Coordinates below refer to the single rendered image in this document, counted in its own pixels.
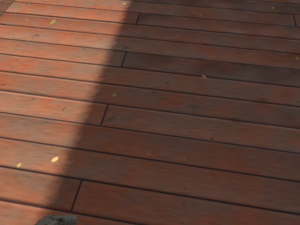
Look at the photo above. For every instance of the left robot hand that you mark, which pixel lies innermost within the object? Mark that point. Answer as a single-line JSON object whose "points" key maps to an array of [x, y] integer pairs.
{"points": [[51, 219]]}

